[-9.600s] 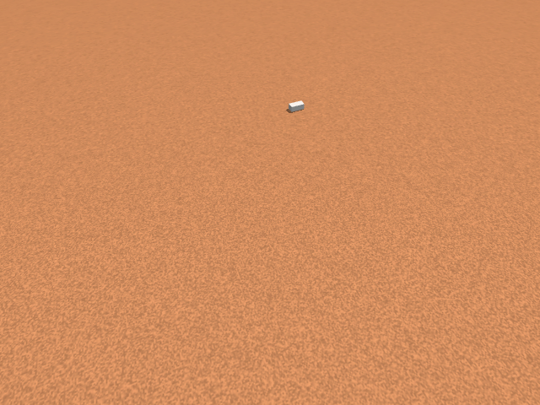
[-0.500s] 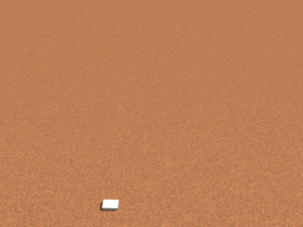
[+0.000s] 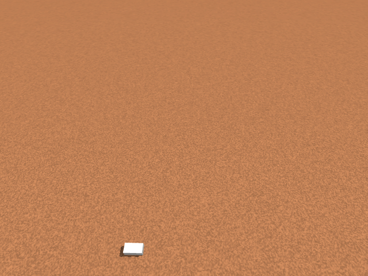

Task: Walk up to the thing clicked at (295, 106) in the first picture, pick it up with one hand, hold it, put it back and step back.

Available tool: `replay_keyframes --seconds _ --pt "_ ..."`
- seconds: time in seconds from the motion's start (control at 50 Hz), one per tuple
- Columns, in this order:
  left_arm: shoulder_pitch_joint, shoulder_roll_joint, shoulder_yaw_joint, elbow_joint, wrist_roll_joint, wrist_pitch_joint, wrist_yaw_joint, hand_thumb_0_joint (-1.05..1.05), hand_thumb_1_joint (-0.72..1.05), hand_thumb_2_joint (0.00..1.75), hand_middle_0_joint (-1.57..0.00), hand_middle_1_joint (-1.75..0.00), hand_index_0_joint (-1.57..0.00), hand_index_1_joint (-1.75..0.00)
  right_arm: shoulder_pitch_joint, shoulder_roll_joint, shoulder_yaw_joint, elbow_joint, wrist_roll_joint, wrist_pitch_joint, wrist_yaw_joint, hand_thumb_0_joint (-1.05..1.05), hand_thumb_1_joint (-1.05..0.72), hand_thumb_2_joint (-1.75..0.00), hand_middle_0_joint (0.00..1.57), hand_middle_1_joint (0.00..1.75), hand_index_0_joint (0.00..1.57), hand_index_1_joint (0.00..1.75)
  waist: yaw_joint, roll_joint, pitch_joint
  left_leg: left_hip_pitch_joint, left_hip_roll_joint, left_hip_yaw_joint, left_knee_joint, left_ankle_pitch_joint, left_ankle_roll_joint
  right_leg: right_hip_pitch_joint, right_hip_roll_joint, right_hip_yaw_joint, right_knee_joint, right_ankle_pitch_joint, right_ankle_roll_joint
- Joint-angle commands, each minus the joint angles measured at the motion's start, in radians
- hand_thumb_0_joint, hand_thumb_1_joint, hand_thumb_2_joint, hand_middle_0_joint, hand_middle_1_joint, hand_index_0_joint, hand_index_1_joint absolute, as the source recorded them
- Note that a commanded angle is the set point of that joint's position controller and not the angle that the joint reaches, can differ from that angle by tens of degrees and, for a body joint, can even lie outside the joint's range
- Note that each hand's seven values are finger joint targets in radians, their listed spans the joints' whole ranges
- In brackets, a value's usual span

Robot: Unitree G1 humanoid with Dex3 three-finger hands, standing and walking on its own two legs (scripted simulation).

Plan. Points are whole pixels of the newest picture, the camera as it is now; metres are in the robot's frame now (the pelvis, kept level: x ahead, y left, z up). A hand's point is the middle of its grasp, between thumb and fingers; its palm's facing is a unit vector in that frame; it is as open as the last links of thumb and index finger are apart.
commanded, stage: stand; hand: left
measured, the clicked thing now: (133, 248) +0.39 +0.29 -0.76
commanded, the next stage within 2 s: walk up in 1.04 s
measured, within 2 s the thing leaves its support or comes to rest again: neither
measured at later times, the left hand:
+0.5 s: hand out of the picture +0.07 +0.26 -0.16, palm faces -0.03 -0.94 -0.34, open 7.4 cm
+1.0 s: hand out of the picture +0.07 +0.25 -0.16, palm faces -0.03 -0.94 -0.34, open 7.4 cm
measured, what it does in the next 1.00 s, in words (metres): stands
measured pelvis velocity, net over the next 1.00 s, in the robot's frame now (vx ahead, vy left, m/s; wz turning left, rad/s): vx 0.00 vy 0.00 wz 0.00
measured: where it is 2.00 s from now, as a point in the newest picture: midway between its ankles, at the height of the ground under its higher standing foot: outside the picture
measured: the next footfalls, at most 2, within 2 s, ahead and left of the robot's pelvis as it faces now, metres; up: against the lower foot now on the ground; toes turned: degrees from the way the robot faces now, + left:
none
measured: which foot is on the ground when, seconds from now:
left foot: down 0.00-1.00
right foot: down 0.00-1.00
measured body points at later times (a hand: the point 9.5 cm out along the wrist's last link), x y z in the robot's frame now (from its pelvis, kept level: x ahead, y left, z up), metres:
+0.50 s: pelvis +0.00 +0.00 +0.00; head +0.01 +0.00 +0.45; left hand +0.08 +0.30 -0.13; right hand +0.08 -0.30 -0.13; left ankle +0.01 +0.14 -0.75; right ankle -0.03 -0.13 -0.75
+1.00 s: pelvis +0.00 +0.00 +0.00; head +0.01 +0.00 +0.45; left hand +0.07 +0.30 -0.13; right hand +0.07 -0.30 -0.13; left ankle +0.01 +0.14 -0.75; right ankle -0.03 -0.13 -0.75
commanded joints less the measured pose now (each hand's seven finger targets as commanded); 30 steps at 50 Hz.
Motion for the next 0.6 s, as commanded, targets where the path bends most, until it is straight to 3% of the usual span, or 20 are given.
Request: replay_keyframes --seconds 0.0,0.58 --pt "-0.029 0.223 0.039 -0.060 -0.001 -0.024 0.020 0.00 0.90 0.90 -0.20 -0.30 -0.20 -0.30 -0.036 -0.207 -0.038 -0.059 0.001 -0.018 -0.015 0.00 -0.90 -0.90 0.20 0.30 0.20 0.30 0.000 -0.003 -0.065 0.056 0.093 -0.069 -0.039 0.179 0.044 -0.036 -0.108 0.075 -0.058 0.170 -0.036" --pt "-0.027 0.224 0.039 -0.065 0.002 -0.022 0.021 0.00 0.90 0.90 -0.20 -0.30 -0.20 -0.30 -0.030 -0.207 -0.042 -0.063 -0.001 -0.017 -0.016 0.00 -0.90 -0.90 0.20 0.30 0.20 0.30 0.000 -0.009 -0.066 0.056 0.093 -0.064 -0.041 0.179 0.047 -0.029 -0.106 0.071 -0.058 0.167 -0.036"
